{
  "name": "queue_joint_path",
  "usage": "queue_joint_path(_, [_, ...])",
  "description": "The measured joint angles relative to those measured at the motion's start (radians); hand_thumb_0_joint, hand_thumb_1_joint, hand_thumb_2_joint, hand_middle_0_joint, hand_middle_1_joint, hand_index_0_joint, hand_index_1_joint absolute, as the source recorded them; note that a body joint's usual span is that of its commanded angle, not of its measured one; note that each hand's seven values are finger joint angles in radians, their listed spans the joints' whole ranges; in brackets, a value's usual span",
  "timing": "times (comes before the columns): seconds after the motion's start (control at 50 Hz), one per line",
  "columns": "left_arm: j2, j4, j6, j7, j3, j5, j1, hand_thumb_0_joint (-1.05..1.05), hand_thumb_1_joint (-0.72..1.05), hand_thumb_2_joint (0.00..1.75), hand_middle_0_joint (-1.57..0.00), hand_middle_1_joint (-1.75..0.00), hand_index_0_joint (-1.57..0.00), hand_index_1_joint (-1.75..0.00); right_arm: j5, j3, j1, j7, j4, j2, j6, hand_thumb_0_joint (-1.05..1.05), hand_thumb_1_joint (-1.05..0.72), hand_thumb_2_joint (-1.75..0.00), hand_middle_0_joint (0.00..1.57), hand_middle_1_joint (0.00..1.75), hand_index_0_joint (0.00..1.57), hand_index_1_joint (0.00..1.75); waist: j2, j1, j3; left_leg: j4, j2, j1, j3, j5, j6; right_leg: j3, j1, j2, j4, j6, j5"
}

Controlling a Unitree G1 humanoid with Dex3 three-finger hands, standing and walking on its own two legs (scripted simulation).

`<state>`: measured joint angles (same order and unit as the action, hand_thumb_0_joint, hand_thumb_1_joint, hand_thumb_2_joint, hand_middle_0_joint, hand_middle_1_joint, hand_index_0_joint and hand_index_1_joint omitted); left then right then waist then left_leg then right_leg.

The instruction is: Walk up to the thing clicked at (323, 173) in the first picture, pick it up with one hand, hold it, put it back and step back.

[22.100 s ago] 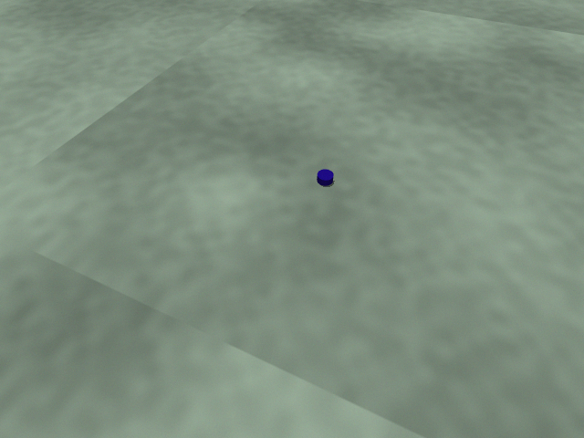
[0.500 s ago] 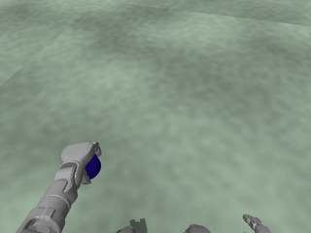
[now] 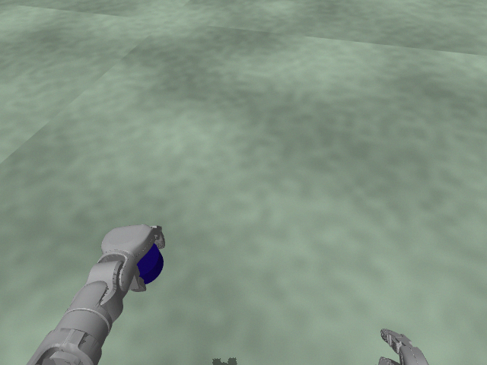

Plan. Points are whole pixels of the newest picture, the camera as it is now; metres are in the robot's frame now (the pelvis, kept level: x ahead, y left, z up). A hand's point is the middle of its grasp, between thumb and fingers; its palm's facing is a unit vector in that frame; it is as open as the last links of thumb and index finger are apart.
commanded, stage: hold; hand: left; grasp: from above
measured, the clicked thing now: (140, 261) +0.32 +0.23 -0.08
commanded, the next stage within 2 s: crouch in 1.34 s
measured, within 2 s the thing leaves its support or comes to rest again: neither
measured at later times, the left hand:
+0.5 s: hand (134, 273) +0.28 +0.22 -0.03, palm faces -0.45 -0.06 -0.89, open 10.2 cm
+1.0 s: hand (133, 278) +0.27 +0.21 -0.02, palm faces -0.45 -0.06 -0.89, open 10.2 cm
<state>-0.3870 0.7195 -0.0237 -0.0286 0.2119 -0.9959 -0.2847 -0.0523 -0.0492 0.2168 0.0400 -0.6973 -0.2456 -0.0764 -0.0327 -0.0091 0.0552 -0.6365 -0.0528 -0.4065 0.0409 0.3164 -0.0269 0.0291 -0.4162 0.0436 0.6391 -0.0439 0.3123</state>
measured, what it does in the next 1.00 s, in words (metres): stands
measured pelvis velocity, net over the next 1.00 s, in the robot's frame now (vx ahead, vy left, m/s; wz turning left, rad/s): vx -0.02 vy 0.00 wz -0.01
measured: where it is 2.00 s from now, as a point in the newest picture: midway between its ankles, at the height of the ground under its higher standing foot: outside the picture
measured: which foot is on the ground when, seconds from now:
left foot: down 0.00-1.00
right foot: down 0.00-1.00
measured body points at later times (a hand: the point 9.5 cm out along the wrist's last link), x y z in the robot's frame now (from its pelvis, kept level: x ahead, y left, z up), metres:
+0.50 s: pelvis -0.02 +0.00 +0.01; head -0.01 -0.02 +0.46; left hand +0.30 +0.22 +0.02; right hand +0.12 -0.26 -0.11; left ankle +0.00 +0.14 -0.72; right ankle +0.01 -0.15 -0.72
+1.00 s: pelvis -0.02 +0.00 +0.01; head -0.01 -0.03 +0.46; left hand +0.29 +0.22 +0.03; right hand +0.13 -0.25 -0.10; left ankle +0.00 +0.14 -0.72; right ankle +0.01 -0.15 -0.72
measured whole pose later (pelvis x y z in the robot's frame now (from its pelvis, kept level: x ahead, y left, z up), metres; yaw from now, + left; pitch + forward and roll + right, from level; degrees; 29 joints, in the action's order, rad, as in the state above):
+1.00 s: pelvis -0.02 +0.00 +0.01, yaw +0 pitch +0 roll +1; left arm -0.39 0.61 -0.02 0.05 0.23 -0.98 -0.23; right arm -0.06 -0.02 0.17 0.06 -0.67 -0.24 -0.09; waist -0.04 0.01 0.00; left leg -0.49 -0.05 -0.27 0.05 0.22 -0.03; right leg 0.04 -0.29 0.04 0.52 -0.04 0.23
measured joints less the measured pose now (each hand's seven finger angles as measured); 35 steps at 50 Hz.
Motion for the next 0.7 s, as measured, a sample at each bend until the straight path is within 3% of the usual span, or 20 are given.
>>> queue_joint_path(0.7, [-0.006,-0.094,-0.001,0.071,0.016,0.019,0.045,0.02,-0.01,0.58,-0.51,-0.74,-0.6,-0.71,-0.012,0.023,-0.03,0.014,0.027,-0.003,-0.018,0.01,-0.9,-0.9,0.2,0.3,0.2,0.3,-0.01,0.018,-0.039,0.123,0.004,0.116,0.009,-0.084,-0.001,0.006,0.103,0.0,-0.103,0.004,-0.075])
